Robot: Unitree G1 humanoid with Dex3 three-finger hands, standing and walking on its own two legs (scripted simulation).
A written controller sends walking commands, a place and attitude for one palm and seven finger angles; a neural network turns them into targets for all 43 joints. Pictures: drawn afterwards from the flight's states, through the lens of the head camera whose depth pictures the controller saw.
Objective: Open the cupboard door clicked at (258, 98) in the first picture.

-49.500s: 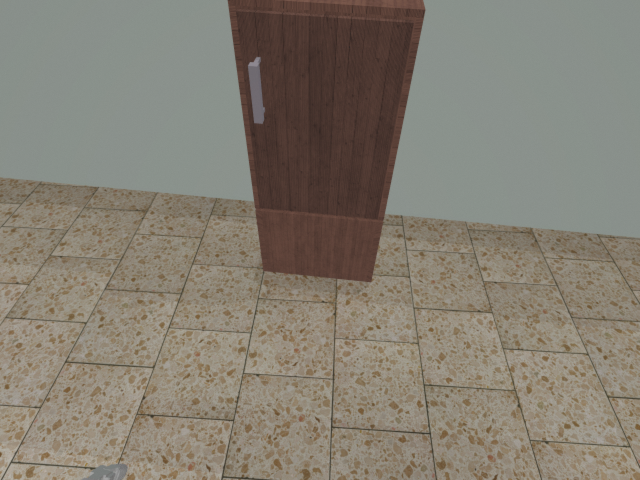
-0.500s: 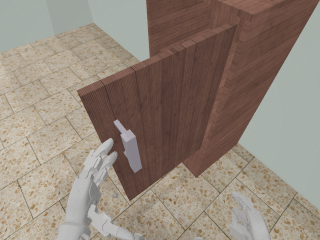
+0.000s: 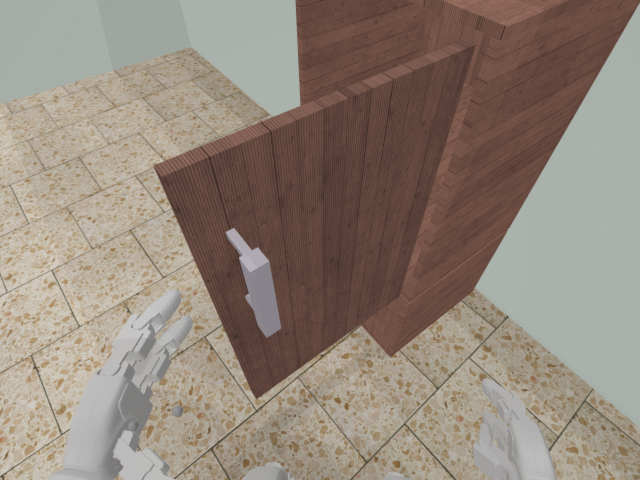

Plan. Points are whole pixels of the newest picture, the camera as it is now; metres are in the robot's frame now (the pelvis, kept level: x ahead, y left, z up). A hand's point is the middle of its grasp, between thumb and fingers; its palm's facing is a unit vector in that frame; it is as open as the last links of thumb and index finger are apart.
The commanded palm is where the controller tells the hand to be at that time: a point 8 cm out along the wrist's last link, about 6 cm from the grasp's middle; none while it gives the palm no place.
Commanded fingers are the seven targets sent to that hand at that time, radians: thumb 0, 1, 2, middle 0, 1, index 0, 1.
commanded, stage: draw the hand back to the body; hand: left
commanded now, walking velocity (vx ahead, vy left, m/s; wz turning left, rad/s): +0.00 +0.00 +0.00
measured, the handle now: (253, 285) +0.32 +0.10 +0.09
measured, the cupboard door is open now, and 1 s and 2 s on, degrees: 90 90 90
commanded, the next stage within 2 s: step back with the hand held close in 1.56 s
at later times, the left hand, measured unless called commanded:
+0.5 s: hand (107, 380) +0.19 +0.20 +0.14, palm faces -0.02 -1.00 -0.09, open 16.2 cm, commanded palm +0.16 +0.26 +0.15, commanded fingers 0.00 -0.25 0.41 -0.16 -0.30 -0.16 -0.30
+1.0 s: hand (16, 304) +0.23 +0.27 +0.20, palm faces +0.36 -0.84 -0.40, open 11.3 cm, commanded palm +0.18 +0.31 +0.22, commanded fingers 0.00 0.62 0.78 -0.19 -0.30 -0.19 -0.30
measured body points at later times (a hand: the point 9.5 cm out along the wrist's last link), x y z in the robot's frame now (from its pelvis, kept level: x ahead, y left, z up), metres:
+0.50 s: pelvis +0.01 +0.02 +0.03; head +0.00 +0.02 +0.48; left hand +0.18 +0.26 +0.14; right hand +0.19 -0.20 -0.03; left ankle +0.01 +0.11 -0.67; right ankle +0.01 -0.10 -0.67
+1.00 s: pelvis +0.03 +0.03 +0.07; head +0.02 +0.01 +0.52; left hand +0.20 +0.31 +0.22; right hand +0.21 -0.19 -0.01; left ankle +0.01 +0.11 -0.67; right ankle +0.01 -0.10 -0.67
